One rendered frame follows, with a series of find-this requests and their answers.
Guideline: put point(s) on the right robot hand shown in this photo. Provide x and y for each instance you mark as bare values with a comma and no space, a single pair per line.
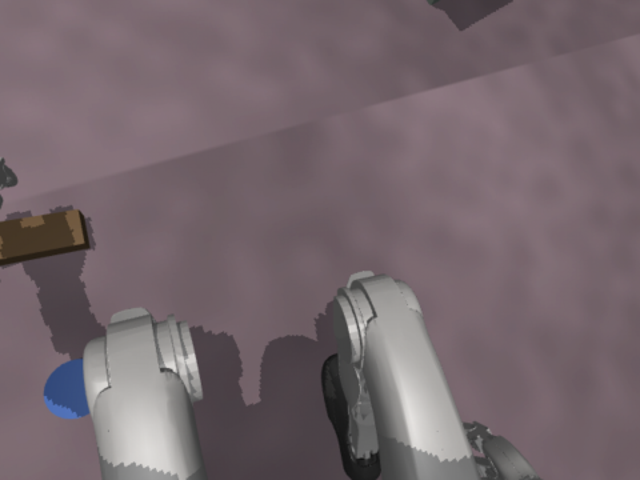
503,461

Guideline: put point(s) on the right robot foot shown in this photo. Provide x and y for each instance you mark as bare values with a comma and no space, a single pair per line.
337,410

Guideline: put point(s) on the left robot hand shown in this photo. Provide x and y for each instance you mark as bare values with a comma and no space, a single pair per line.
7,178

